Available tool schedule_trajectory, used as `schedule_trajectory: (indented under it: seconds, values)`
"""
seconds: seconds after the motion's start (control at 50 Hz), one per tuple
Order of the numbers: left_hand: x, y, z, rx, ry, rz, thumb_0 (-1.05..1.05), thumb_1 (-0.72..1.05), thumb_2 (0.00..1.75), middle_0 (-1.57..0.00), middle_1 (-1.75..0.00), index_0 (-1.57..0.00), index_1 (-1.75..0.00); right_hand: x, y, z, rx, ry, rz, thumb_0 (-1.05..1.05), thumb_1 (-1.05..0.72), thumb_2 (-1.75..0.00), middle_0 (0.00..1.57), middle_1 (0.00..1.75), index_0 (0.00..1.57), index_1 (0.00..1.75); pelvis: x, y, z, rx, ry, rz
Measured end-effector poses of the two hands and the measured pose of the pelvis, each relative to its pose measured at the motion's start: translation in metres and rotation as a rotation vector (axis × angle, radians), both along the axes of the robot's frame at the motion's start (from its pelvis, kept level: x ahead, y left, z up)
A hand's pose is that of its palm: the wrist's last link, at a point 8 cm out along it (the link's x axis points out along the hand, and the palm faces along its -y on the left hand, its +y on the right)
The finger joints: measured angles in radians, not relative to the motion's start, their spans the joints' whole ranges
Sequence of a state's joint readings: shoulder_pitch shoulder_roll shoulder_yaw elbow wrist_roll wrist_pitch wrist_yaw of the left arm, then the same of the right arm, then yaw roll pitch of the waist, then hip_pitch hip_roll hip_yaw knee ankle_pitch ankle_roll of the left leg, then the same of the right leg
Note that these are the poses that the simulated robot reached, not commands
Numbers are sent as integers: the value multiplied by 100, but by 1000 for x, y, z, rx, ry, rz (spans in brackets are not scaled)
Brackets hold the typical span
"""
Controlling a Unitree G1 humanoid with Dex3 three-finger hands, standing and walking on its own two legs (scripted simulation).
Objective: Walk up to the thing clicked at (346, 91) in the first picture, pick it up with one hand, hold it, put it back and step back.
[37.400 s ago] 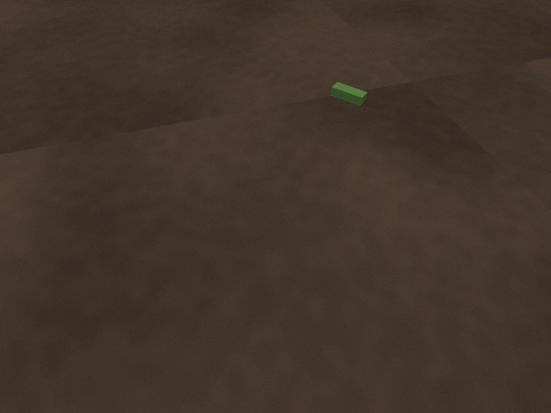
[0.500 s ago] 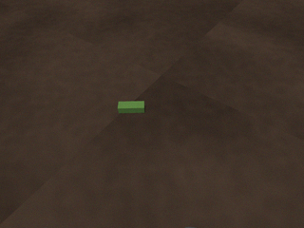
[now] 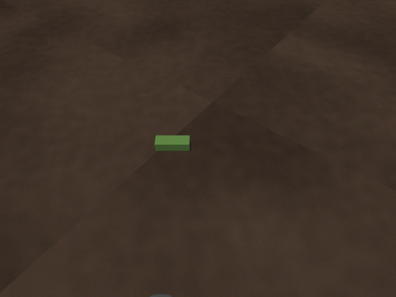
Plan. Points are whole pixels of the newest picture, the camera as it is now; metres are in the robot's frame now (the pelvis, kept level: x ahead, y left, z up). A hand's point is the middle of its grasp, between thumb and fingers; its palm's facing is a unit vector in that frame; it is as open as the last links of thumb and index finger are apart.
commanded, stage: step back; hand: left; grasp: from above
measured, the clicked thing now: (172, 143) +1.09 +0.20 -0.73
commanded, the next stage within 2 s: stand in 0.36 s
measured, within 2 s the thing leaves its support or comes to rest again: neither
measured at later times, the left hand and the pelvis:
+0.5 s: hand out of the picture +0.13 +0.26 -0.13, palm faces -0.04 -0.94 -0.34, open 7.4 cm; pelvis +0.03 +0.01 +0.02, yaw -3 degrees
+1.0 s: hand out of the picture +0.10 +0.25 -0.14, palm faces -0.08 -0.94 -0.33, open 7.4 cm; pelvis +0.02 +0.01 +0.02, yaw -3 degrees
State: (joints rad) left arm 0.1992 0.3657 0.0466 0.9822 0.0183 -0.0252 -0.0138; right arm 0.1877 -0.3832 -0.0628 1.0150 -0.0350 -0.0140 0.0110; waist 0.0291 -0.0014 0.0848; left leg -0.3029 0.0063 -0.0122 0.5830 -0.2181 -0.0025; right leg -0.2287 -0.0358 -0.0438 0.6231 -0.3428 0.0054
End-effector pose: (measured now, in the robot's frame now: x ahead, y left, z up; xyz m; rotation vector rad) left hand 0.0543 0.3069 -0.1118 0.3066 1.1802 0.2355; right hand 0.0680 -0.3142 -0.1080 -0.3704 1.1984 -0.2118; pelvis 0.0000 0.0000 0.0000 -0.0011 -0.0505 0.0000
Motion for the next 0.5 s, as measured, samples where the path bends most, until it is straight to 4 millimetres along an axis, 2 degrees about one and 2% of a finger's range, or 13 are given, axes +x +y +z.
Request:
schedule_trajectory:
  seconds: [0.18,0.3,0.4,0.5]
  values:
    - [36,6,-2,-19,16,-23,1,90,90,-21,-30,-21,-30,40,33,7,47,-43,-2,1,-90,-90,20,30,20,30,18,8,7,-13,15,-30]
    - [58,6,6,-13,-5,-41,1,90,90,-21,-30,-21,-30,64,41,10,69,-81,-5,1,-90,-90,20,30,20,30,23,11,12,-10,19,-39]
    - [70,5,11,-10,-12,-57,1,90,90,-21,-30,-21,-30,71,40,13,74,-94,-16,0,-90,-90,20,30,20,30,25,12,16,-5,19,-46]
    - [73,0,14,-19,-6,-70,1,91,90,-21,-30,-21,-30,63,35,15,71,-82,-32,0,-90,-90,20,30,20,30,26,12,19,-1,13,-46]
